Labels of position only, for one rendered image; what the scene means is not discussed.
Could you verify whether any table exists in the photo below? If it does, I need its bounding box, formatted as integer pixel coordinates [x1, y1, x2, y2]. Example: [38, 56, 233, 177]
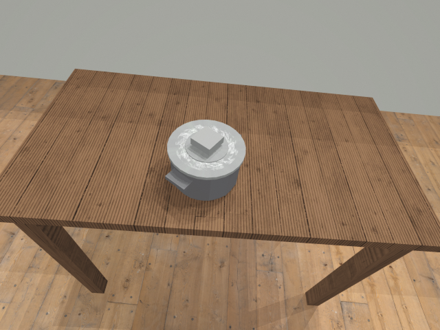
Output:
[0, 69, 440, 306]

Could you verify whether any knob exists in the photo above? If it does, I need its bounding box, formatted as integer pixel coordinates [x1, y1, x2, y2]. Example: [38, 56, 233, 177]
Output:
[190, 126, 224, 155]

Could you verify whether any pot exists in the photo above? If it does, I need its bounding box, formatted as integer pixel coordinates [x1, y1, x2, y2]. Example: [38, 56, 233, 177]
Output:
[165, 134, 241, 201]

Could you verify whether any lid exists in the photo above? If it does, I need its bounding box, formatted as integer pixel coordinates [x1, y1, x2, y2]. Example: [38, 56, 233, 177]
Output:
[167, 120, 246, 180]

